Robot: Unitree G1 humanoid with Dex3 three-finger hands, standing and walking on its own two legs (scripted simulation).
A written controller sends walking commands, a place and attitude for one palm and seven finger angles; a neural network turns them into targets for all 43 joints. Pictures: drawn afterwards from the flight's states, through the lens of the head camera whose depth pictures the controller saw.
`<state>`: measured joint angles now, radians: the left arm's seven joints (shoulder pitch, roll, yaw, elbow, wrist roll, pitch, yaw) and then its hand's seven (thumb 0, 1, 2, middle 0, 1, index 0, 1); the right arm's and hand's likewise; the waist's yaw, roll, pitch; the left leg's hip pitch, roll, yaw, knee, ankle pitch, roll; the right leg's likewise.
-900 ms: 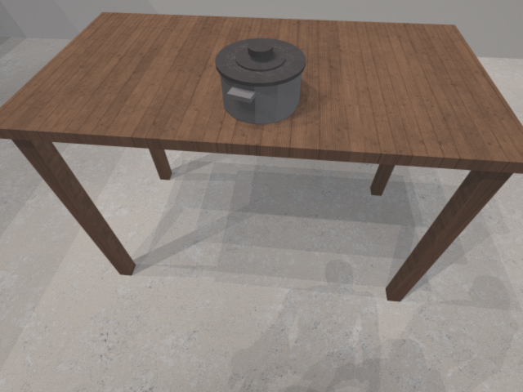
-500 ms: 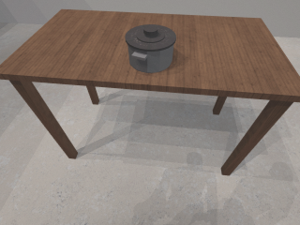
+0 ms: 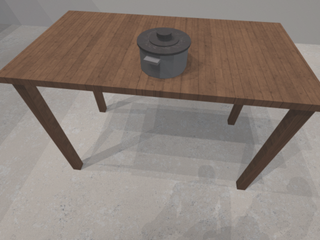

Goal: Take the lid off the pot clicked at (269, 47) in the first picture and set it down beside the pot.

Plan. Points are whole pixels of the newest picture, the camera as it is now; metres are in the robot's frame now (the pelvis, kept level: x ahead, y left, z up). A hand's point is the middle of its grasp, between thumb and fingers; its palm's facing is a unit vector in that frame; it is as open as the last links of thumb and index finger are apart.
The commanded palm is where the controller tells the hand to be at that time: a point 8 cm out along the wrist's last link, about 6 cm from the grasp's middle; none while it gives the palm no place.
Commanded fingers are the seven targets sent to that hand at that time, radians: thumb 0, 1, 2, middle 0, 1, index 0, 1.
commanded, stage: take the last steps up to it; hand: left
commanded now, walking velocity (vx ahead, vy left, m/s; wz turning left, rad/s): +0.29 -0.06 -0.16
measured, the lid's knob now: (164, 33) +0.73 +0.04 +0.16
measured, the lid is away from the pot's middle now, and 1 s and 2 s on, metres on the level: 0.00 0.00 0.00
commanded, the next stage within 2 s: come to a stop and stand still in 0.52 s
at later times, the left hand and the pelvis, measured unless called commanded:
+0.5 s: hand (129, 205) +0.25 +0.12 -0.17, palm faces -0.04 -0.97 -0.23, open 7.4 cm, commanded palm none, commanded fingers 0.00 0.90 0.90 -0.20 -0.30 -0.20 -0.30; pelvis +0.13 -0.06 -0.02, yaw -3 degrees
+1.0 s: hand (132, 213) +0.23 +0.11 -0.17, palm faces +0.02 -0.97 -0.24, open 7.4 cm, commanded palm none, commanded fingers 0.00 0.90 0.90 -0.20 -0.30 -0.20 -0.30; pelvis +0.21 -0.08 +0.00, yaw -4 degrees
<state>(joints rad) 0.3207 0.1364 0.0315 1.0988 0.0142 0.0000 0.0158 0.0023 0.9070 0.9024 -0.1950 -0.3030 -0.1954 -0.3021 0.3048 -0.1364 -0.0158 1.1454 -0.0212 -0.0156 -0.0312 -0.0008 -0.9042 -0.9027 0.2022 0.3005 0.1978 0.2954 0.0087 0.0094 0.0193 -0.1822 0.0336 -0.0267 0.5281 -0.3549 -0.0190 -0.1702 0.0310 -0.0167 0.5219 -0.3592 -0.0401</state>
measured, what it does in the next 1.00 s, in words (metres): walks ahead: right foot, then left foot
